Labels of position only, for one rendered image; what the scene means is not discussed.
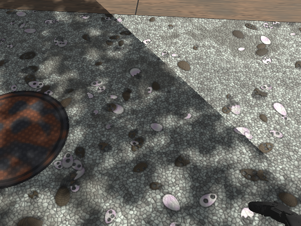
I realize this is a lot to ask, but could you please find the robot right hand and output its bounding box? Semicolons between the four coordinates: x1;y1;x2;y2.
248;201;301;226

